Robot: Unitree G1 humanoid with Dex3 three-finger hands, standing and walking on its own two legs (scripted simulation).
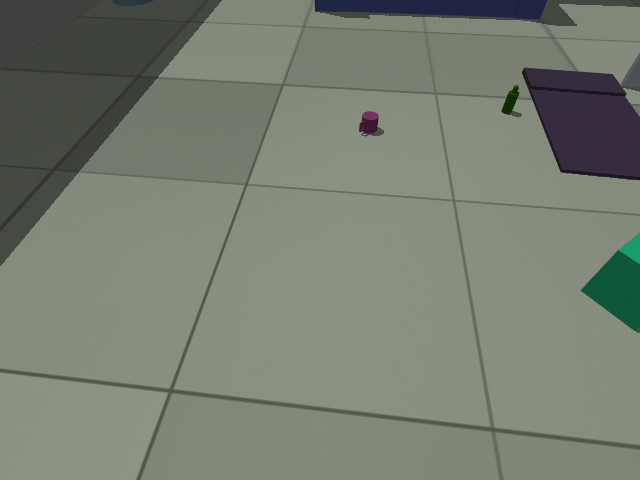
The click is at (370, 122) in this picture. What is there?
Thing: mug
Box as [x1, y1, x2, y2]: [359, 111, 378, 133]
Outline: 368,111 364,112 362,115 362,121 360,122 359,131 371,133 376,130 378,115 374,112
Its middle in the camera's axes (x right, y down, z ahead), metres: +0.27 -0.64 +2.17
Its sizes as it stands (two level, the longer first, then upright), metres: 0.126 0.092 0.089
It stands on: the floor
